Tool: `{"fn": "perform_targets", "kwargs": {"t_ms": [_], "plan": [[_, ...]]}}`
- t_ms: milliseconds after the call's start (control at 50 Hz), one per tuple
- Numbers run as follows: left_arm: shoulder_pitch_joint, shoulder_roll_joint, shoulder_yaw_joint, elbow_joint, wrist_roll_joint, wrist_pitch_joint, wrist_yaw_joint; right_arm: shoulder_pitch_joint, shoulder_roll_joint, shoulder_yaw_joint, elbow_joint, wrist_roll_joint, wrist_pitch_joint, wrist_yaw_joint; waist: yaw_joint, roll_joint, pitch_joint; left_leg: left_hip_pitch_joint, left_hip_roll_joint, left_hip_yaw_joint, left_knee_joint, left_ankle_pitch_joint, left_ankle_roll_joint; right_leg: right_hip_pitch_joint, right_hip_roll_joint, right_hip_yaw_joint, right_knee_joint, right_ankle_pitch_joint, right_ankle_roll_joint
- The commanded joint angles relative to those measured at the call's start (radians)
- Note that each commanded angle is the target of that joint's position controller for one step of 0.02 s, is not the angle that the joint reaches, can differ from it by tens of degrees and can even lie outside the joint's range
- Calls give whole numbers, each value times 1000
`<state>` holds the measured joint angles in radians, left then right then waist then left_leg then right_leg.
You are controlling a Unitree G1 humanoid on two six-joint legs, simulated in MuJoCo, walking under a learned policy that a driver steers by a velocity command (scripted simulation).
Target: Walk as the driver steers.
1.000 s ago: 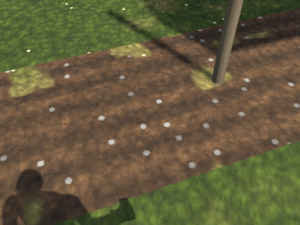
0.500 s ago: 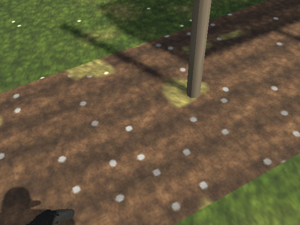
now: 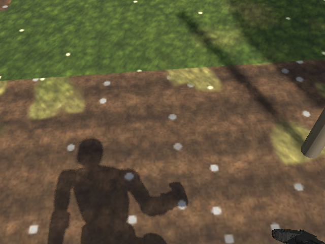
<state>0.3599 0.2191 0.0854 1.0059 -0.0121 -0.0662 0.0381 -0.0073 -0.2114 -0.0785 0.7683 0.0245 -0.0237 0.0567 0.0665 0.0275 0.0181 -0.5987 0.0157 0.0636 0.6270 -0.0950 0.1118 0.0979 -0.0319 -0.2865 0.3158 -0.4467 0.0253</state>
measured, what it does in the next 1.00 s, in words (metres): walks ahead, turning left: left foot, then right foot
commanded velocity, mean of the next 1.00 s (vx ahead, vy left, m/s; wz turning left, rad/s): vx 0.50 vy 0.00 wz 0.46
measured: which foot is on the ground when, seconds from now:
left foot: up 0.00-0.02, down 0.04-0.50, up 0.52-0.98, down 1.00-1.00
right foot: down 0.00-0.04, up 0.06-0.46, down 0.48-1.00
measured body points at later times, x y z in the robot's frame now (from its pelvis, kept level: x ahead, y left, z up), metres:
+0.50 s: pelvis +0.29 +0.00 +0.00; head +0.32 +0.00 +0.45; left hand +0.46 +0.29 -0.07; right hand +0.40 -0.27 -0.12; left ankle +0.14 +0.09 -0.72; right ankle +0.44 -0.08 -0.73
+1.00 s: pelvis +0.52 +0.11 +0.01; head +0.54 +0.13 +0.45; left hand +0.36 +0.34 -0.13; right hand +0.84 +0.03 -0.06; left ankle +0.58 +0.26 -0.72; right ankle +0.44 -0.08 -0.72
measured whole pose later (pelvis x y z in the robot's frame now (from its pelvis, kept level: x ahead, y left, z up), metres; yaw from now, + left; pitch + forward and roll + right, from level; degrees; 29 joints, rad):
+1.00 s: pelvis +0.52 +0.11 +0.01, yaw +27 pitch +3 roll -2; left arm 0.39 0.28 0.07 0.96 -0.03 -0.06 -0.01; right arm 0.01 -0.23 -0.05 0.65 0.02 -0.06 0.04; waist 0.10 0.02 0.02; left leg -0.49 0.03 0.02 0.50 -0.08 0.08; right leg 0.05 -0.03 -0.10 0.32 -0.40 0.03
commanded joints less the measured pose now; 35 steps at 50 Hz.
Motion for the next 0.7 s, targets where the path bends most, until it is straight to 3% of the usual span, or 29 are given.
{"fn": "perform_targets", "kwargs": {"t_ms": [20, 40, 60, 80, 100, 120, 140, 160, 200, 220, 280, 300, 380, 420, 460, 480, 500, 520, 540, 560, 580, 600, 640, 660, 680, 700], "plan": [[-48, 231, 45, -58, -15, 5, 8, 188, -155, -62, -28, 4, -11, 5, -184, -144, -103, 332, -107, 74, -87, -50, 78, -46, -235, 45, 378, 1290, -94], [-68, 226, 43, -78, -6, -1, 9, 355, -232, -96, 13, 1, -4, -14, -261, -76, -196, 665, -23, -100, -122, -8, 134, -301, -197, 48, 676, 1001, -50], [-9, 77, -7, -148, 15, -34, -11, 341, -337, -108, -2, 3, -9, -25, -148, 216, -284, 1006, 275, -718, -225, -97, 346, -780, 42, 124, 1088, 14, 17], [-83, 128, -1, -167, -17, -90, -38, 411, -274, -80, -4, -18, -12, -31, -193, 123, -397, 1076, 323, -893, -342, -169, 365, -905, 59, 382, 1184, -111, -17], [-178, 164, 10, -195, -48, -110, -46, 374, -206, -62, 0, -28, -22, -37, -196, 91, -279, 999, 279, -711, -335, -95, 299, -980, 3, 399, 1142, -33, -47], [-186, 154, 8, -187, -36, -112, -40, 284, -161, -50, -13, -11, -35, -35, -139, -7, -175, 829, 224, -563, -336, 18, 248, -932, -48, 397, 1011, 39, -56], [-189, 158, 17, -181, -7, -104, -29, 217, -131, -39, -23, -2, -43, -37, -102, -31, -134, 686, 186, -475, -344, 127, 211, -851, -78, 385, 908, 70, -46], [-172, 157, 24, -180, 3, -87, -26, 185, -119, -31, -39, -8, -45, -41, -68, -37, -107, 576, 169, -439, -367, 193, 210, -779, -92, 382, 869, 92, -34], [-170, 137, 24, -203, 11, -65, -25, 189, -149, -34, -39, -5, -49, -50, -33, -25, -86, 459, 162, -419, -388, 246, 218, -724, -89, 366, 766, 103, 4], [-203, 126, 20, -214, 16, -58, -24, 198, -162, -38, -41, -3, -49, -57, -37, -29, -68, 408, 146, -392, -398, 245, 210, -716, -84, 351, 694, 135, 18], [-347, 79, -3, -255, 28, -53, -26, 234, -201, -50, -41, 4, -43, -70, -83, 3, -38, 301, 64, -304, -397, 182, 155, -632, -24, 312, 412, 370, 27], [-375, 76, -7, -263, 24, -53, -30, 256, -205, -53, -36, 3, -40, -69, -101, 23, -39, 289, 51, -300, -390, 150, 137, -598, -3, 308, 339, 451, 24], [-442, 122, -3, -300, 0, -55, -41, 327, -184, -49, -8, 10, -36, -63, -133, 69, -37, 346, 83, -393, -340, -18, 104, -544, 24, 349, 206, 511, 9], [-433, 156, 7, -307, -2, -67, -47, 332, -182, -49, -8, 9, -32, -68, -115, 87, -40, 396, 105, -457, -280, -62, 92, -513, 25, 365, 175, 439, -11], [-336, 180, 21, -284, 2, -78, -46, 316, -165, -43, -22, 2, -29, -75, -54, 102, -65, 399, 80, -475, -185, -34, 61, -378, 26, 350, 127, 393, -44], [-219, 212, 34, -262, 16, -82, -41, 295, -126, -28, -40, -4, -32, -74, 6, 70, -141, 332, 31, -427, -22, -15, 29, -192, -42, 399, 140, 372, -81], [-60, 270, 48, -242, 22, -78, -35, 324, -65, -9, -58, -23, -35, -73, 45, -97, -270, 176, -60, -306, 291, -281, -19, 65, -228, 590, 139, 337, -133], [-4, 324, 59, -208, 27, -65, -43, 447, -70, -6, -89, 27, -43, -72, -22, -436, -338, -149, -110, -232, 565, -530, -55, 256, -424, 1085, 12, 24, -296], [-69, 213, 35, -246, 13, -63, -47, 429, -178, -25, -56, 31, -40, -77, -1, -256, -236, -233, -35, -264, 677, -455, -69, 176, -392, 1066, -36, -150, -271], [-117, 159, 18, -259, 10, -56, -43, 331, -213, -35, -71, 16, -33, -76, 15, -167, -134, -246, -3, -233, 696, -358, -71, 63, -346, 885, -35, -88, -223], [-169, 145, 9, -264, 19, -50, -44, 296, -196, -36, -76, 4, -26, -76, -12, -94, -81, -194, 32, -213, 670, -288, -76, -58, -301, 763, -54, 49, -201], [-191, 125, 2, -253, 23, -46, -46, 269, -177, -37, -86, -9, -24, -74, -27, -83, -40, -165, 54, -213, 617, -246, -74, -140, -257, 680, -77, 137, -195], [-185, 117, -2, -231, 26, -52, -49, 292, -131, -30, -86, 2, -21, -67, -53, -126, -28, -91, 78, -196, 551, -214, -74, -221, -213, 569, -119, 239, -199], [-170, 123, 0, -219, 22, -56, -51, 290, -115, -27, -88, 3, -20, -66, -56, -125, -28, -90, 75, -188, 522, -198, -77, -224, -207, 533, -134, 281, -210], [-156, 120, 0, -208, 19, -59, -53, 274, -112, -28, -86, -2, -18, -69, -50, -86, -28, -98, 69, -187, 501, -167, -73, -213, -185, 490, -147, 323, -203], [-150, 158, 8, -197, 18, -62, -52, 257, -98, -21, -104, -3, -17, -68, -63, -120, -20, -122, 77, -192, 438, -136, -83, -214, -218, 489, -159, 366, -229]]}}
Keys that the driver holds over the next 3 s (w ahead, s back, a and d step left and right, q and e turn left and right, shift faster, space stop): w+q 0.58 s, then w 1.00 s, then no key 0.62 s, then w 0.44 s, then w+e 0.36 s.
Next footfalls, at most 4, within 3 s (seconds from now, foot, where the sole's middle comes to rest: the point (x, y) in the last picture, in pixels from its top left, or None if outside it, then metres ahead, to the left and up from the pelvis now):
0.04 left None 0.18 0.09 -0.76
0.48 right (200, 240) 0.47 -0.07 -0.76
1.00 left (118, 202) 0.61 0.28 -0.76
1.54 right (144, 131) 0.99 0.21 -0.76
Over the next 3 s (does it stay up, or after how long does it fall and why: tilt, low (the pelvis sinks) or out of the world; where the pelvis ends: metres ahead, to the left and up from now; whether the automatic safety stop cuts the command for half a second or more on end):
stays up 1.15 0.48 0.02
